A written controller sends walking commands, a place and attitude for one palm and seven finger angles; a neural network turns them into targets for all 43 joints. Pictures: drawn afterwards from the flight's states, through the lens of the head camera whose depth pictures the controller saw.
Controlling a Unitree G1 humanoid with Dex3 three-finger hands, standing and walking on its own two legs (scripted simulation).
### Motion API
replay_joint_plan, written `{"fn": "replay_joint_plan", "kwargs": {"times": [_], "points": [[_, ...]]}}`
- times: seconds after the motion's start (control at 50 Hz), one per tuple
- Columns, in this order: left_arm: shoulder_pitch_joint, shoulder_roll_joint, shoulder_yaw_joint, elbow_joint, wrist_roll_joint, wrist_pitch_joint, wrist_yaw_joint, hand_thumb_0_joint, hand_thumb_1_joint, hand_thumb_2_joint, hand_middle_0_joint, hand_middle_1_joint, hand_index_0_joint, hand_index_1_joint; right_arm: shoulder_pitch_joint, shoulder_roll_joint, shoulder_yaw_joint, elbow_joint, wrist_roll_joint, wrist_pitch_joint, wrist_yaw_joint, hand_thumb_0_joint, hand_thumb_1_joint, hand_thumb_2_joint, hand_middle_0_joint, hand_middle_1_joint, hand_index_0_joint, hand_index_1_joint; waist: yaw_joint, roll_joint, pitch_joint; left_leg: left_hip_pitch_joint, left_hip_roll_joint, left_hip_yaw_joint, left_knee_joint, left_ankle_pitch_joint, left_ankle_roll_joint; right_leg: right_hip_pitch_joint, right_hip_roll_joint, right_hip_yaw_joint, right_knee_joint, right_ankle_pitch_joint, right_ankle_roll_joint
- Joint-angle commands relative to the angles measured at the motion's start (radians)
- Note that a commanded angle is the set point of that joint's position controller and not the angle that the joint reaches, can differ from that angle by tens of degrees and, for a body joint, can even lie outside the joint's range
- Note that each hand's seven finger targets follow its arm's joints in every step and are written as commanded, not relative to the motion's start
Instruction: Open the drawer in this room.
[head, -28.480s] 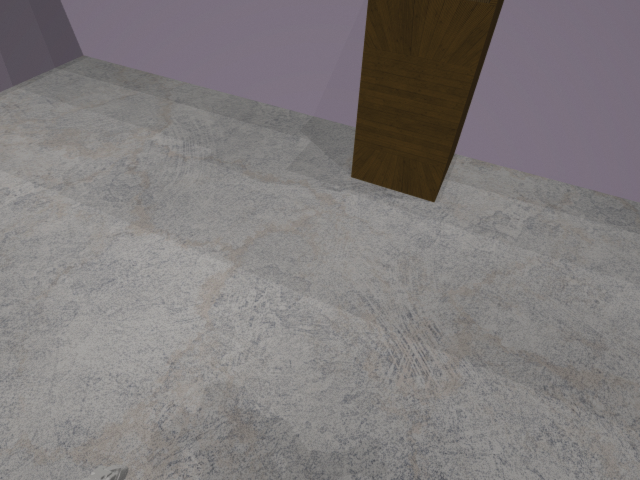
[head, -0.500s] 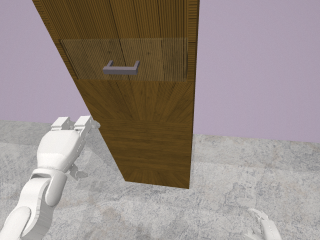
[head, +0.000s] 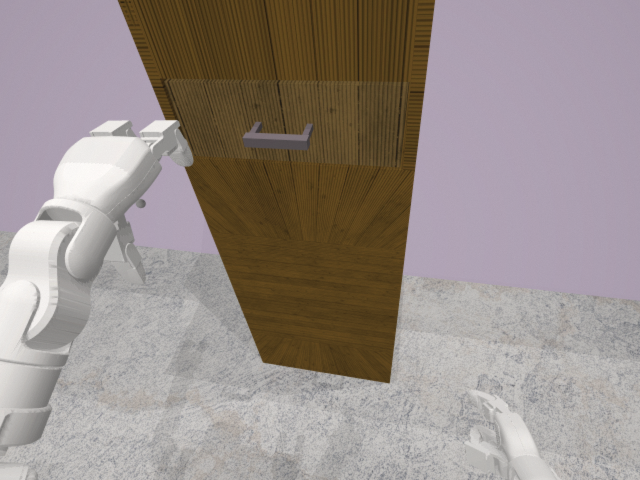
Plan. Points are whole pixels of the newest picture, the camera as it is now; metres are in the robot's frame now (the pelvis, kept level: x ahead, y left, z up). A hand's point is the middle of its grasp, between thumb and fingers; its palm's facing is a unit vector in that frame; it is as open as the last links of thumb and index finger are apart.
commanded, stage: raise the hand with hooked fingers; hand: left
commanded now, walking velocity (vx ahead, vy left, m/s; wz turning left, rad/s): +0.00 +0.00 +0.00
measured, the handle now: (279, 134) +0.57 +0.16 +0.15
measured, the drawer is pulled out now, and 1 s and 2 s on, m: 0.00 0.00 0.00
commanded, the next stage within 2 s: move the hooked fingers above the handle in 0.36 s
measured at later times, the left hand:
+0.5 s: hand (146, 212) +0.31 +0.24 +0.21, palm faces +0.16 -0.04 -0.99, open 13.9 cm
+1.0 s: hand (210, 177) +0.38 +0.19 +0.21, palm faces +0.09 -0.02 -1.00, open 13.9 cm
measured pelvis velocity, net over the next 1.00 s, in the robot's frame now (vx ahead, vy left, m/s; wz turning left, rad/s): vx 0.00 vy -0.02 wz -0.01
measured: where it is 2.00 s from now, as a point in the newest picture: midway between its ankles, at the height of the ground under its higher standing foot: outside the picture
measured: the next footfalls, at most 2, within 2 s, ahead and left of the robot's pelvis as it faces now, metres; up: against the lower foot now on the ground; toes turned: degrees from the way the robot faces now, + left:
none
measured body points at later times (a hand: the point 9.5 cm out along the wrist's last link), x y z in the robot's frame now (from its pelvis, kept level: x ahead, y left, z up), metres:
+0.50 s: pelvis -0.01 -0.01 +0.00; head -0.01 -0.05 +0.45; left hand +0.30 +0.24 +0.26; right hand +0.19 -0.23 -0.11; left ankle +0.01 +0.09 -0.74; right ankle +0.01 -0.12 -0.74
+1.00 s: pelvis +0.00 -0.02 +0.00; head +0.01 -0.07 +0.45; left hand +0.37 +0.19 +0.26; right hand +0.18 -0.25 -0.12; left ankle +0.01 +0.09 -0.74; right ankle +0.01 -0.12 -0.74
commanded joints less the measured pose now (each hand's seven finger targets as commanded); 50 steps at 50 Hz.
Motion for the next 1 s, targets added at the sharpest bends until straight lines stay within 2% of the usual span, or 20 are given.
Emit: {"fn": "replay_joint_plan", "kwargs": {"times": [0.0, 0.04, 0.12, 0.2, 0.24, 0.3, 0.36, 0.44, 0.5, 0.54, 0.58, 0.62, 0.68, 0.72, 0.74, 0.8, 0.86, 0.9, 0.94, 0.98], "points": [[-0.291, 0.216, 0.166, -0.109, -0.019, -0.002, -0.014, 0.000, -0.500, 0.300, -0.300, -1.200, -0.300, -1.200, -0.136, -0.116, -0.053, -0.175, 0.013, -0.052, 0.002, 0.000, -0.900, -0.900, 0.200, 0.300, 0.200, 0.300, -0.010, -0.042, -0.235, 0.034, 0.013, -0.068, -0.048, 0.207, -0.021, 0.065, 0.053, 0.053, -0.031, 0.112, -0.041], [-0.265, 0.207, 0.150, -0.123, -0.024, -0.010, -0.034, 0.000, -0.500, 0.300, -0.300, -1.200, -0.300, -1.200, -0.124, -0.118, -0.052, -0.180, 0.010, -0.047, 0.007, 0.000, -0.900, -0.900, 0.200, 0.300, 0.200, 0.300, -0.012, -0.078, -0.228, 0.018, 0.014, -0.061, -0.053, 0.205, -0.019, 0.065, 0.046, 0.045, -0.026, 0.110, -0.037], [-0.269, 0.237, 0.185, -0.198, -0.030, -0.045, -0.031, 0.000, -0.500, 0.300, -0.300, -1.200, -0.300, -1.200, -0.123, -0.119, -0.053, -0.193, 0.005, -0.058, 0.011, 0.000, -0.900, -0.900, 0.200, 0.300, 0.200, 0.300, -0.009, -0.069, -0.250, 0.014, 0.012, -0.060, -0.050, 0.182, -0.014, 0.071, 0.046, 0.050, -0.024, 0.085, -0.035], [-0.300, 0.309, 0.273, -0.247, -0.048, -0.082, 0.021, 0.000, -0.500, 0.300, -0.300, -1.200, -0.300, -1.200, -0.110, -0.122, -0.060, -0.181, 0.004, -0.078, 0.008, 0.000, -0.900, -0.900, 0.200, 0.300, 0.200, 0.300, 0.003, -0.022, -0.269, 0.025, 0.012, -0.067, -0.044, 0.177, -0.016, 0.072, 0.053, 0.059, -0.028, 0.070, -0.037], [-0.300, 0.285, 0.262, -0.194, -0.050, -0.081, 0.044, 0.000, -0.500, 0.300, -0.300, -1.200, -0.300, -1.200, -0.098, -0.118, -0.061, -0.164, 0.002, -0.081, 0.003, 0.000, -0.900, -0.900, 0.200, 0.300, 0.200, 0.300, 0.000, -0.040, -0.235, 0.004, 0.012, -0.067, -0.054, 0.168, -0.019, 0.062, 0.046, 0.052, -0.032, 0.059, -0.037], [-0.316, 0.286, 0.263, -0.200, -0.046, -0.068, 0.070, 0.000, -0.500, 0.300, -0.300, -1.200, -0.300, -1.200, -0.114, -0.122, -0.065, -0.160, 0.008, -0.085, 0.004, 0.000, -0.900, -0.900, 0.200, 0.300, 0.200, 0.300, 0.004, -0.011, -0.262, 0.009, 0.011, -0.061, -0.048, 0.164, -0.023, 0.071, 0.047, 0.064, -0.032, 0.056, -0.038], [-0.309, 0.239, 0.202, -0.186, -0.031, -0.043, 0.070, 0.000, -0.500, 0.300, -0.300, -1.200, -0.300, -1.200, -0.115, -0.120, -0.064, -0.158, 0.008, -0.082, 0.003, 0.000, -0.900, -0.900, 0.200, 0.300, 0.200, 0.300, -0.003, -0.007, -0.255, 0.006, 0.008, -0.059, -0.053, 0.155, -0.024, 0.063, 0.041, 0.060, -0.029, 0.052, -0.038], [-0.278, 0.220, 0.166, -0.172, -0.021, -0.013, 0.036, 0.000, -0.500, 0.300, -0.300, -1.200, -0.300, -1.200, -0.127, -0.120, -0.059, -0.165, 0.011, -0.075, 0.000, 0.000, -0.900, -0.900, 0.200, 0.300, 0.200, 0.300, -0.011, -0.061, -0.244, -0.007, 0.007, -0.052, -0.051, 0.122, -0.018, 0.064, 0.037, 0.063, -0.033, 0.036, -0.033], [-0.349, 0.244, 0.169, -0.109, -0.010, -0.012, 0.019, 0.000, -0.500, 0.300, -0.300, -1.200, -0.300, -1.200, -0.122, -0.127, -0.054, -0.155, 0.015, -0.073, -0.012, 0.000, -0.900, -0.900, 0.200, 0.300, 0.200, 0.300, -0.031, -0.090, -0.206, -0.021, 0.006, -0.050, -0.047, 0.081, -0.013, 0.029, 0.044, 0.065, -0.053, 0.003, -0.028], [-0.431, 0.204, 0.116, -0.122, -0.008, -0.035, 0.013, 0.000, -0.500, 0.300, -0.300, -1.200, -0.300, -1.200, -0.115, -0.117, -0.051, -0.152, 0.012, -0.078, -0.018, 0.000, -0.900, -0.900, 0.200, 0.300, 0.200, 0.300, -0.043, -0.078, -0.222, -0.005, 0.000, -0.052, -0.047, 0.083, -0.011, 0.025, 0.038, 0.058, -0.053, 0.001, -0.028], [-0.484, 0.242, 0.136, -0.087, 0.002, -0.053, 0.018, 0.000, -0.500, 0.300, -0.300, -1.200, -0.300, -1.200, -0.098, -0.120, -0.053, -0.141, 0.008, -0.080, -0.025, 0.000, -0.900, -0.900, 0.200, 0.300, 0.200, 0.300, -0.045, -0.052, -0.248, 0.006, -0.003, -0.053, -0.045, 0.079, -0.011, 0.025, 0.038, 0.061, -0.055, -0.002, -0.029], [-0.533, 0.240, 0.132, -0.029, 0.003, -0.064, 0.025, 0.000, -0.500, 0.300, -0.300, -1.200, -0.300, -1.200, -0.092, -0.115, -0.048, -0.131, 0.008, -0.084, -0.028, 0.000, -0.900, -0.900, 0.200, 0.300, 0.200, 0.300, -0.049, -0.064, -0.237, -0.009, -0.005, -0.051, -0.043, 0.064, -0.011, 0.026, 0.034, 0.065, -0.064, -0.015, -0.028], [-0.555, 0.222, 0.121, -0.002, 0.010, -0.074, 0.037, 0.000, -0.500, 0.300, -0.300, -1.200, -0.300, -1.200, -0.081, -0.114, -0.054, -0.130, 0.007, -0.079, -0.025, 0.000, -0.900, -0.900, 0.200, 0.300, 0.200, 0.300, -0.039, -0.042, -0.274, 0.002, -0.009, -0.051, -0.035, 0.136, -0.013, 0.046, 0.035, 0.060, -0.045, 0.064, -0.035], [-0.602, 0.215, 0.105, 0.031, 0.017, -0.066, 0.041, 0.000, -0.500, 0.300, -0.300, -1.200, -0.300, -1.200, -0.078, -0.116, -0.052, -0.128, 0.008, -0.075, -0.020, 0.000, -0.900, -0.900, 0.200, 0.300, 0.200, 0.300, -0.045, -0.036, -0.287, -0.005, -0.008, -0.048, -0.034, 0.141, -0.016, 0.051, 0.033, 0.059, -0.042, 0.070, -0.036], [-0.592, 0.184, 0.083, 0.053, 0.015, -0.060, 0.041, 0.000, -0.500, 0.300, -0.300, -1.200, -0.300, -1.200, -0.073, -0.113, -0.052, -0.131, 0.010, -0.071, -0.018, 0.000, -0.900, -0.900, 0.200, 0.300, 0.200, 0.300, -0.043, -0.058, -0.273, -0.013, -0.008, -0.051, -0.036, 0.146, -0.015, 0.049, 0.033, 0.056, -0.041, 0.078, -0.037], [-0.578, 0.245, 0.138, 0.079, 0.030, -0.049, 0.043, 0.000, -0.500, 0.300, -0.300, -1.200, -0.300, -1.200, -0.072, -0.128, -0.059, -0.136, 0.010, -0.058, -0.013, 0.000, -0.900, -0.900, 0.200, 0.300, 0.200, 0.300, -0.026, -0.084, -0.328, -0.024, -0.008, -0.043, -0.025, 0.195, -0.013, 0.105, 0.030, 0.067, -0.024, 0.151, -0.037], [-0.577, 0.178, 0.075, 0.070, 0.029, -0.036, 0.032, 0.000, -0.500, 0.300, -0.300, -1.200, -0.300, -1.200, -0.077, -0.121, -0.059, -0.146, 0.014, -0.043, -0.007, 0.000, -0.900, -0.900, 0.200, 0.300, 0.200, 0.300, -0.036, -0.088, -0.316, -0.020, -0.008, -0.035, -0.024, 0.212, -0.009, 0.092, 0.027, 0.065, -0.015, 0.182, -0.035], [-0.568, 0.204, 0.099, 0.065, 0.028, -0.033, 0.030, 0.000, -0.500, 0.300, -0.300, -1.200, -0.300, -1.200, -0.075, -0.128, -0.063, -0.152, 0.017, -0.040, -0.005, 0.000, -0.900, -0.900, 0.200, 0.300, 0.200, 0.300, -0.031, -0.103, -0.330, -0.020, -0.007, -0.036, -0.022, 0.222, -0.008, 0.103, 0.030, 0.067, -0.012, 0.192, -0.035], [-0.589, 0.165, 0.059, 0.072, 0.028, -0.030, 0.029, 0.000, -0.500, 0.300, -0.300, -1.200, -0.300, -1.200, -0.069, -0.123, -0.061, -0.151, 0.018, -0.036, -0.005, 0.000, -0.900, -0.900, 0.200, 0.300, 0.200, 0.300, -0.039, -0.095, -0.311, -0.026, -0.008, -0.037, -0.023, 0.219, -0.007, 0.086, 0.029, 0.063, -0.011, 0.188, -0.036], [-0.611, 0.194, 0.083, 0.067, 0.034, -0.032, 0.037, 0.000, -0.500, 0.300, -0.300, -1.200, -0.300, -1.200, -0.059, -0.128, -0.064, -0.148, 0.017, -0.032, -0.006, 0.000, -0.900, -0.900, 0.200, 0.300, 0.200, 0.300, -0.036, -0.111, -0.333, -0.018, -0.009, -0.036, -0.019, 0.240, -0.004, 0.095, 0.030, 0.066, -0.006, 0.211, -0.035]]}}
